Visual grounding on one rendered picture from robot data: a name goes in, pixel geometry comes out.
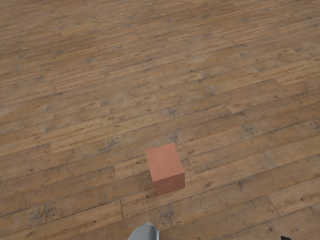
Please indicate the robot left thigh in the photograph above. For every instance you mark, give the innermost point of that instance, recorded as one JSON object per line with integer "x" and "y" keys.
{"x": 145, "y": 232}

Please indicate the carton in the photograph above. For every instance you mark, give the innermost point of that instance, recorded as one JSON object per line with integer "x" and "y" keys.
{"x": 166, "y": 169}

